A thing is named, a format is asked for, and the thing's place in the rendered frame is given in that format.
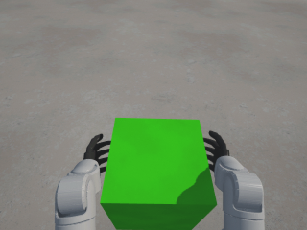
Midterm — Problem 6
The robot right hand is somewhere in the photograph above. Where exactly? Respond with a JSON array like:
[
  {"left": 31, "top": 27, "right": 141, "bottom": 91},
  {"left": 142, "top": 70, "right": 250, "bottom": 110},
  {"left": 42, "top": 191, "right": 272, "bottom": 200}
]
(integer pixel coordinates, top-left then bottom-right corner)
[{"left": 203, "top": 130, "right": 230, "bottom": 172}]

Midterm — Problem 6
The robot left hand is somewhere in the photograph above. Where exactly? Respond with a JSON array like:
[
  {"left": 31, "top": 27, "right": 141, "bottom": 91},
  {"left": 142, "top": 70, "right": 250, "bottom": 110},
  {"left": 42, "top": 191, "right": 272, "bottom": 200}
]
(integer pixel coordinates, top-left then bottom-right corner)
[{"left": 83, "top": 133, "right": 111, "bottom": 173}]

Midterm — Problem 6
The robot right forearm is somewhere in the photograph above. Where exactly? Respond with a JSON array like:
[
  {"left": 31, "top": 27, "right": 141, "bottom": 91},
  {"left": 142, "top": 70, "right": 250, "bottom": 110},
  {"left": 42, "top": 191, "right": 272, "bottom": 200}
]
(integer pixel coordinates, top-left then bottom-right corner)
[{"left": 214, "top": 155, "right": 265, "bottom": 230}]

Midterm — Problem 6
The robot left forearm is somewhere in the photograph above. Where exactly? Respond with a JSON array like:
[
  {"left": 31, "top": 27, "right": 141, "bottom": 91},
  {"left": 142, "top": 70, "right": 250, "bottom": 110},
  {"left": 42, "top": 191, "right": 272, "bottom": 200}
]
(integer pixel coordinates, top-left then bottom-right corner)
[{"left": 55, "top": 159, "right": 102, "bottom": 230}]

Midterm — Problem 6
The carton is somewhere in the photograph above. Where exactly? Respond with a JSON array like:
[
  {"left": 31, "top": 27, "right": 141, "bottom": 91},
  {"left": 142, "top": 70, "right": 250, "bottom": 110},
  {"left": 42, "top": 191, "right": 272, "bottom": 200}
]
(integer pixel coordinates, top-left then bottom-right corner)
[{"left": 100, "top": 118, "right": 217, "bottom": 230}]

